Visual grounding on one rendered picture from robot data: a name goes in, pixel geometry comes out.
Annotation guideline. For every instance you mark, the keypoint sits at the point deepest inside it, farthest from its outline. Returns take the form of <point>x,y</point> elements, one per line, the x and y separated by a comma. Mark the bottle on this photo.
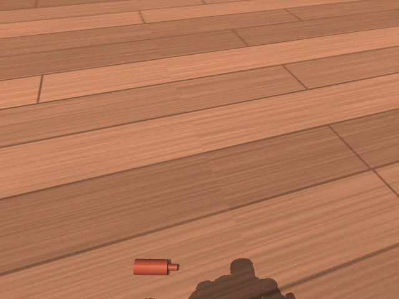
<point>152,267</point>

